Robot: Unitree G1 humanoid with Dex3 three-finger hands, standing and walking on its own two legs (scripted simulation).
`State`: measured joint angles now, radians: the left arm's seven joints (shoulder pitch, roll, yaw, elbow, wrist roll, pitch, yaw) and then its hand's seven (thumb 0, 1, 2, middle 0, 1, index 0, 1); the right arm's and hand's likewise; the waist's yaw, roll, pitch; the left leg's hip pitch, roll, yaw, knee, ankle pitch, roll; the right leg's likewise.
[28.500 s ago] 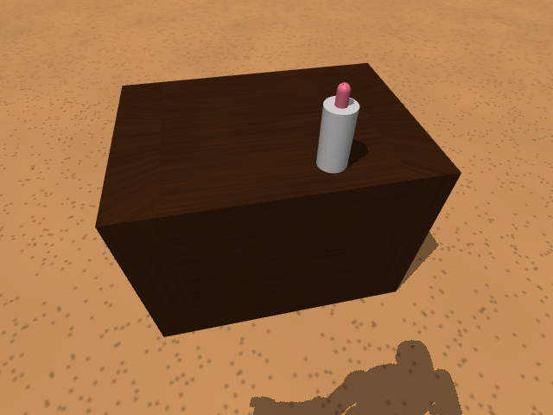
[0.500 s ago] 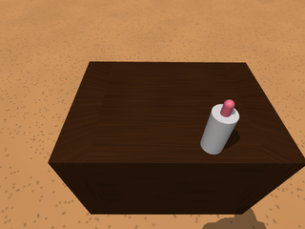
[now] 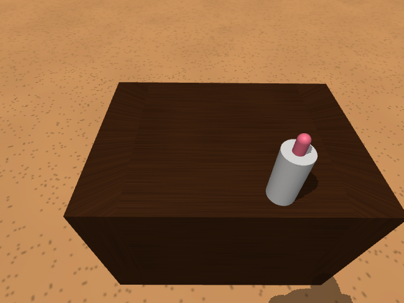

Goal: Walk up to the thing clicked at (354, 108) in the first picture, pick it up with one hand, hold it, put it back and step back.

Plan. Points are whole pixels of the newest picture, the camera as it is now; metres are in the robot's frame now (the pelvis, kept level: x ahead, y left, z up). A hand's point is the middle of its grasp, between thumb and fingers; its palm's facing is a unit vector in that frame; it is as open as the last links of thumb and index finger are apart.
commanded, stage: stand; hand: right
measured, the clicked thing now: (291, 167) +0.45 -0.22 -0.02
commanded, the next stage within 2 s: step back in 0.38 s
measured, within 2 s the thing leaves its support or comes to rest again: neither
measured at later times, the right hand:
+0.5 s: hand out of the picture +0.06 -0.26 -0.16, palm faces -0.02 +0.94 -0.35, open 7.4 cm
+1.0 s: hand out of the picture -0.03 -0.26 -0.17, palm faces -0.11 +0.90 -0.42, open 7.3 cm
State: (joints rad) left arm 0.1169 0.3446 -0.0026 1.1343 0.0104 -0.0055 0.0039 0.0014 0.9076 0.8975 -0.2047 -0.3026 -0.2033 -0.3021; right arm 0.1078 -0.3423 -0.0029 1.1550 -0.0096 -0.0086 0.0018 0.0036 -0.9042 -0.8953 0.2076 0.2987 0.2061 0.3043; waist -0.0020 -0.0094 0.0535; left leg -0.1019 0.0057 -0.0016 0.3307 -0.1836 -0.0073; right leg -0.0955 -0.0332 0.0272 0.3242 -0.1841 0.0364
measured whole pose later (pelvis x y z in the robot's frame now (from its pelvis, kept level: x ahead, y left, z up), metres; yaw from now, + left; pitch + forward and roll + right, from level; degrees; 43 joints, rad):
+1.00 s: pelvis -0.12 +0.01 -0.03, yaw +2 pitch -2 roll +2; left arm 0.03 0.41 0.07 0.84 0.01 0.06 0.02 0.00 0.91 0.90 -0.21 -0.30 -0.21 -0.30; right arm 0.13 -0.36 -0.04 0.97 -0.03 0.05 0.00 0.00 -0.91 -0.90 0.21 0.30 0.20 0.30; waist 0.02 -0.09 0.21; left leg -0.20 -0.06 -0.01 0.64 -0.41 0.02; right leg -0.46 -0.07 0.07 0.70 -0.27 0.01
